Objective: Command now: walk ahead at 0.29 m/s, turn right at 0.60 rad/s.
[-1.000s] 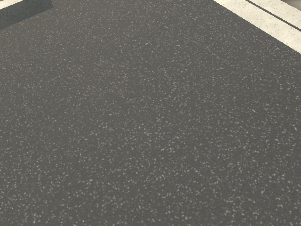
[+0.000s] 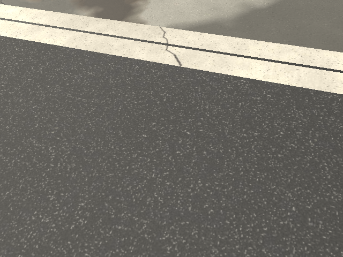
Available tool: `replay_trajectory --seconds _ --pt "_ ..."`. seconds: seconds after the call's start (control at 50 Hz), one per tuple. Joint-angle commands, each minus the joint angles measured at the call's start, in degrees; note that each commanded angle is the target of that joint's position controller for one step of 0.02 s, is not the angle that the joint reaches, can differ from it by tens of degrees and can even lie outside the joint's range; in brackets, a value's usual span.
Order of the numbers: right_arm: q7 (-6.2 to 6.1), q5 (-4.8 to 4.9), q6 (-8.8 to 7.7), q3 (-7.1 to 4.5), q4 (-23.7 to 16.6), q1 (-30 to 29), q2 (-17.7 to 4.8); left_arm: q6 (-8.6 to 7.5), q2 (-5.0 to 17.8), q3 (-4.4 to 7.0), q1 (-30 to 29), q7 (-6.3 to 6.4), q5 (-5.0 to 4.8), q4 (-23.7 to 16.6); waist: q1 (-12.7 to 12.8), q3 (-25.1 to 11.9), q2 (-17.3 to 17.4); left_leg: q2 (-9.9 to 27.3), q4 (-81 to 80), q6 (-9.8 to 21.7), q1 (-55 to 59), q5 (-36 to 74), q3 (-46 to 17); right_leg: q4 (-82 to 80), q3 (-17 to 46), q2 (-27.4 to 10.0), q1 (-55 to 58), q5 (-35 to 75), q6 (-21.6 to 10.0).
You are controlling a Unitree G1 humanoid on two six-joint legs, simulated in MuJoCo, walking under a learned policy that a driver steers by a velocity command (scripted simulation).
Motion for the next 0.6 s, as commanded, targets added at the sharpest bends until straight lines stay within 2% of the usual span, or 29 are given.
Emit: replay_trajectory --seconds 0.02,0.08,0.14,0.18,0.2,0.22,0.24,0.26,0.28,0.3,0.32,0.34,0.4,0.46,0.5,0.56,0.6 --pt "0.61 0.09 -2.41 -0.37 -5.0 -6.3 -3.2 -1.37 11.4 3.35 -0.6 0.59 -0.33 -3.4 1.4 -0.9 -10.1 -0.7 -10.1 -0.8 -4.3 3.5 -1.2 -10.4 15.5 -11.7 4.5 -11.7 -9.0" --pt "1.29 0.65 -3.23 -0.01 -5.7 -7.8 -3.2 -1.17 12.2 3.64 0.7 0.29 -0.78 -2.8 2.1 0.1 -9.9 -1.7 -15.7 -0.8 -0.1 2.5 -1.3 -9.1 17.3 -11.6 1.0 -13.1 -9.3" --pt "1.64 1.31 -4.17 -0.16 -5.9 -6.9 -4.2 -0.88 11.8 3.46 1.0 -0.12 -0.93 -2.6 1.7 -0.1 -10.0 -2.3 -19.0 0.1 5.5 1.5 -1.6 -7.3 21.0 -11.5 -1.1 -15.1 -9.0" --pt "1.55 1.54 -4.89 -0.52 -5.1 -3.4 -4.6 -0.58 10.5 3.00 0.0 -0.23 -0.90 -2.6 -0.8 -0.5 -9.8 -2.5 -23.2 1.3 12.4 3.0 -1.0 -4.4 22.0 -10.0 -3.4 -16.0 -7.7" --pt "1.31 1.33 -5.15 -0.81 -4.1 -0.2 -4.8 -0.46 8.9 2.47 -0.4 -0.18 -0.83 -2.7 -2.7 -1.2 -9.2 -2.1 -25.6 2.1 18.4 3.9 -0.7 -1.3 21.3 -7.9 -5.9 -16.2 -6.3" --pt "0.85 0.86 -5.37 -1.42 -2.9 5.6 -6.4 -0.56 5.9 1.57 -0.7 -0.07 -0.61 -2.9 -5.3 -3.5 -7.2 2.2 -26.6 3.8 27.6 2.3 -4.2 6.2 18.3 -5.2 -11.6 -17.9 -4.0" --pt "0.21 -0.48 -5.27 -2.08 -2.1 12.3 -10.1 -0.76 1.3 0.22 0.0 -0.12 -0.33 -3.8 -6.7 -8.0 4.0 13.8 -31.4 8.3 39.0 -10.0 -19.1 24.8 8.8 1.5 -21.6 -22.3 0.1" --pt "0.95 -1.17 -4.90 -2.94 -0.5 15.2 -13.7 -1.47 4.2 0.76 0.7 0.24 -2.01 -6.8 -5.0 -7.0 14.7 22.5 -38.0 14.9 39.6 -27.6 -40.6 37.5 5.0 2.4 -33.7 -24.5 1.1" --pt "0.99 -0.26 -4.79 -1.83 -1.8 11.1 -9.5 -1.51 8.6 1.83 0.9 0.33 -2.14 -5.2 -4.3 -2.0 9.7 22.0 -39.0 14.8 35.7 -31.4 -38.0 43.7 5.4 -2.0 -36.9 -19.8 1.7" --pt "0.62 0.19 -4.50 -0.95 -2.4 9.0 -6.3 -1.29 9.7 2.29 -0.6 0.11 -1.65 -4.3 -4.2 1.4 7.8 18.8 -38.7 12.8 32.9 -25.9 -30.3 45.4 4.2 -3.3 -37.6 -14.8 2.1" --pt "0.33 -0.08 -4.25 -0.34 -3.0 7.2 -4.7 -1.18 8.9 2.33 -0.4 -0.02 -1.15 -3.5 -3.4 1.5 5.8 16.3 -38.9 11.3 30.9 -19.1 -24.1 45.6 3.3 -4.4 -36.1 -10.9 2.5" --pt "0.02 -0.28 -4.04 0.07 -2.6 6.5 -3.7 -1.21 8.0 2.28 -1.6 -0.40 -1.05 -3.8 -3.1 2.8 5.6 15.0 -39.6 10.9 28.9 -12.0 -19.2 44.8 3.0 -5.8 -35.8 -7.8 2.8" --pt "-0.47 -0.70 -4.43 0.29 -1.9 7.9 -3.4 -1.31 5.0 1.54 -3.5 -1.21 -1.15 -4.7 -3.5 2.1 5.2 12.5 -41.3 10.9 26.8 1.6 -8.6 44.5 0.5 -7.2 -34.5 -1.0 4.0" --pt "-0.60 -0.75 -4.27 0.18 -0.9 9.0 -4.3 -1.33 3.8 0.99 -6.4 -1.51 -1.07 -6.2 -4.0 2.5 3.5 12.5 -41.9 11.8 27.4 11.3 -2.4 38.4 -0.5 -7.5 -35.7 3.8 5.2" --pt "-0.68 -0.58 -3.89 0.20 -0.5 8.8 -5.1 -1.60 2.9 0.51 -8.8 -2.15 -0.94 -6.9 -4.4 3.0 3.3 11.8 -41.9 11.3 27.2 15.1 2.1 30.9 -2.5 -7.5 -33.4 8.7 5.2" --pt "-0.57 0.32 -3.45 0.28 1.3 12.3 -6.1 -2.21 0.6 -0.63 -14.6 -3.34 -0.83 -8.3 -6.4 5.0 1.9 12.3 -42.8 11.3 26.6 16.5 5.1 20.3 -6.0 -6.4 -28.4 11.5 3.8" --pt "-0.32 1.16 -2.94 0.10 2.6 14.1 -7.2 -2.48 0.8 -0.68 -16.7 -4.08 -1.12 -9.2 -6.1 6.0 1.9 13.9 -42.5 11.4 29.3 20.4 5.7 15.7 -7.0 -5.5 -26.4 9.7 2.0"
Next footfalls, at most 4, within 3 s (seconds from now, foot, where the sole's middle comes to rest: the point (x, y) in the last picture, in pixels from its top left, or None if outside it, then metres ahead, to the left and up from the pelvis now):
0.22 left None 0.17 0.14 -0.79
0.70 right None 0.41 -0.21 -0.79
1.24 left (211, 188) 0.77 -0.08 -0.79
1.72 right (248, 135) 1.05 -0.27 -0.79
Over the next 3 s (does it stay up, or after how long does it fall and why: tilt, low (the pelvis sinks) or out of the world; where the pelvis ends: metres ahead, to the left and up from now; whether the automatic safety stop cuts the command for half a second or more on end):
stays up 1.47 -0.30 -0.01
